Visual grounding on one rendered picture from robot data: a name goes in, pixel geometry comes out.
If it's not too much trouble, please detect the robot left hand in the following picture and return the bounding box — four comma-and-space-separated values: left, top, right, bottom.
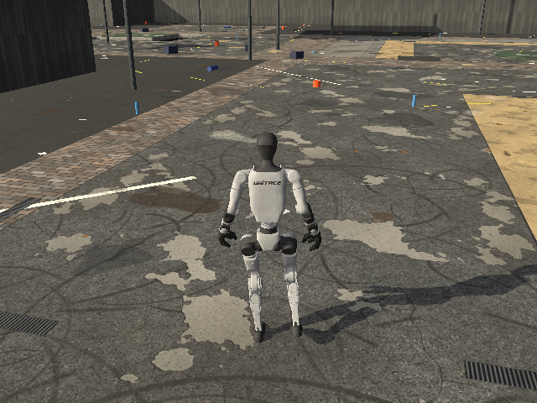
218, 230, 237, 248

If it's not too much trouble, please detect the robot left forearm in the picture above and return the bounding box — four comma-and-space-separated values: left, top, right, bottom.
219, 202, 235, 234

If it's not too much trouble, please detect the robot head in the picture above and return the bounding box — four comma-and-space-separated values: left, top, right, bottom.
253, 133, 282, 172

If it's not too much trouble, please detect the robot right forearm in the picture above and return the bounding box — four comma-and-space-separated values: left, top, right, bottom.
301, 202, 320, 236

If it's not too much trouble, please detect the left robot shin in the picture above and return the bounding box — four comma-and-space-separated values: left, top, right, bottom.
248, 278, 262, 332

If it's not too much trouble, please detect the robot left upper arm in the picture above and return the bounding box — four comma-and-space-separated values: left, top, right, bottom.
227, 169, 250, 215

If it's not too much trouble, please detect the robot right upper arm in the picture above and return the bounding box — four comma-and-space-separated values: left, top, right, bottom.
285, 169, 309, 215

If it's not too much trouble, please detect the robot right hand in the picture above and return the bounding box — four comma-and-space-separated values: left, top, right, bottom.
302, 232, 321, 251

